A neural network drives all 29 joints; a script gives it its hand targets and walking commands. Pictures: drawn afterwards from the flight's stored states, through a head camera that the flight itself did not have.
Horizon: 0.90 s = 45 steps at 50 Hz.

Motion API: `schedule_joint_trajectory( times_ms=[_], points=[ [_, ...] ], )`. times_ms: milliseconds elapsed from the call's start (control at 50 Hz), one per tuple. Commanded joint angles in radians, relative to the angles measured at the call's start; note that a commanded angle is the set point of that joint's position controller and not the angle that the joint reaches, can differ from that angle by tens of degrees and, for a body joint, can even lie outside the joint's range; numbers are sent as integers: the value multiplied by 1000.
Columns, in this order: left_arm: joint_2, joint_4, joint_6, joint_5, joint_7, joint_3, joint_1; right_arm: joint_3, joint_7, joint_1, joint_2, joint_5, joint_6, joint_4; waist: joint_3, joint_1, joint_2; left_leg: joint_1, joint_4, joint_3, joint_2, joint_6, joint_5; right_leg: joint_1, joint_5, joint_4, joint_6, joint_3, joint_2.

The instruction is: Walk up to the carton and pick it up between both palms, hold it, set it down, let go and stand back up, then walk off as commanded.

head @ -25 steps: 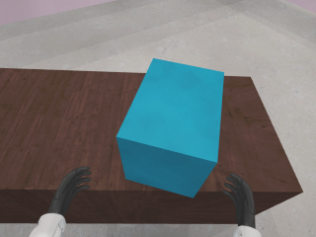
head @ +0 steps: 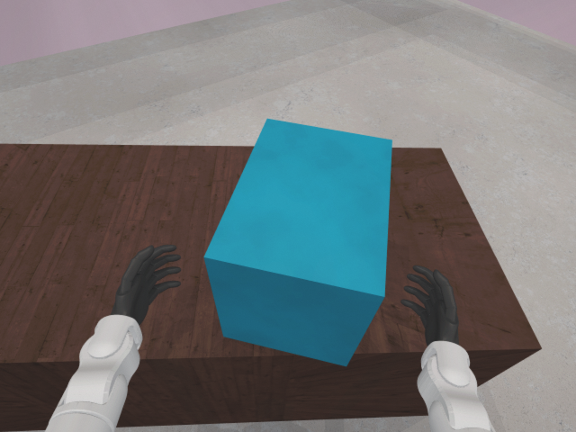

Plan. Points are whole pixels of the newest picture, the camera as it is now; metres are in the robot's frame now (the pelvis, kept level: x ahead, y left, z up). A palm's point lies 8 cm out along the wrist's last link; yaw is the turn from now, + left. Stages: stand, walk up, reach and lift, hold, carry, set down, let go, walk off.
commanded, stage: reach and lift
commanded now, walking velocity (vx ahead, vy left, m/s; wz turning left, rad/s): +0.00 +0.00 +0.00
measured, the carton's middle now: (306, 240) +0.46 -0.03 -0.04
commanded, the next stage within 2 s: none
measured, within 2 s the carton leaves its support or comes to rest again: neither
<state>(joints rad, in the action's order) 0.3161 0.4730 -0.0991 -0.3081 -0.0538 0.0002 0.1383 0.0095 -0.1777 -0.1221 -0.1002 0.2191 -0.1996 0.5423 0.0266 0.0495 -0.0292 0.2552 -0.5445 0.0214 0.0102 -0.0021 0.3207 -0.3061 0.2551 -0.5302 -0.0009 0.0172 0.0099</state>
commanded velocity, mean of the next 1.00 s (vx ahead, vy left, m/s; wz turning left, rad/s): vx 0.00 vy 0.00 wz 0.00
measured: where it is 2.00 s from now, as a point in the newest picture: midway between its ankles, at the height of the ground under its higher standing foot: outside the picture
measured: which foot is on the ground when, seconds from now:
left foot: down 0.00-1.00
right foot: down 0.00-1.00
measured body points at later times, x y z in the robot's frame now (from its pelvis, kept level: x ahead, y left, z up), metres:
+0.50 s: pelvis -0.01 +0.00 +0.00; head +0.02 +0.01 +0.45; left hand +0.39 +0.19 +0.08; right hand +0.33 -0.22 +0.07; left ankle -0.02 +0.11 -0.73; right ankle +0.01 -0.12 -0.73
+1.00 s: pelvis +0.01 +0.00 +0.00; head +0.04 +0.02 +0.45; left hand +0.45 +0.18 +0.10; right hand +0.39 -0.22 +0.10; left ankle -0.02 +0.11 -0.73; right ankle +0.01 -0.12 -0.73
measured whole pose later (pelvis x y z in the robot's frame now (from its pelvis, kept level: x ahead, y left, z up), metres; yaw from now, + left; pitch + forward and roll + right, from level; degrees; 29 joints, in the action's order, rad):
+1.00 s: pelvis +0.01 +0.00 +0.00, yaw +0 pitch +4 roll -1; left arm 0.34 0.81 0.11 -0.31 -0.03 0.00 0.72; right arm 0.04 -0.19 -0.57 -0.18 0.25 0.10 0.62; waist 0.00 0.10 -0.03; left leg 0.26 -0.50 0.02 0.01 0.00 0.31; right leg -0.31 0.23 -0.48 -0.01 0.02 0.01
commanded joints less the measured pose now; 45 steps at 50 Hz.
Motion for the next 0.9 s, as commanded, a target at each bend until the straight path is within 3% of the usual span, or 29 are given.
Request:
schedule_joint_trajectory(
  times_ms=[0,120,260,420,440,560,620,720,880],
  points=[
    [232,-279,43,-5,6,12,424,52,-16,-275,-185,60,1,-408,-456,0,116,-151,75,-2,-22,-64,-553,310,-567,116,-7,3,32],
    [242,-289,109,3,2,39,540,36,-13,-352,-217,79,74,-481,-489,4,94,-143,85,8,-30,-54,-533,328,-615,107,-20,5,21],
    [273,-233,132,-20,16,36,721,66,-3,-493,-228,64,166,-478,-526,21,87,-101,108,2,-25,-32,-410,282,-510,108,-19,6,9],
    [271,36,165,-1,11,50,887,105,-12,-672,-209,20,238,-314,-496,27,44,13,142,-7,-16,-7,-253,263,-382,120,-22,10,-2],
    [277,44,164,-8,12,42,928,124,-12,-700,-230,14,243,-299,-523,43,51,10,143,-11,-13,-8,-252,250,-374,120,-19,3,2],
    [271,173,154,28,5,57,1012,117,-16,-768,-227,4,268,-128,-534,42,66,-12,130,-10,-12,-17,-295,242,-421,121,-22,5,3],
    [257,146,143,57,9,59,1038,120,-12,-772,-233,7,263,-51,-592,57,121,-84,107,-16,-5,-39,-411,231,-496,117,-18,-7,16],
    [269,164,140,72,13,71,1111,98,-18,-858,-229,21,240,-45,-689,47,122,-85,66,-13,-17,-56,-508,239,-609,103,-29,-10,15],
    [255,220,148,49,34,31,1217,121,-9,-985,-267,31,224,-35,-755,61,138,-82,33,-25,-7,-73,-565,165,-623,94,-26,-34,29]
  ],
)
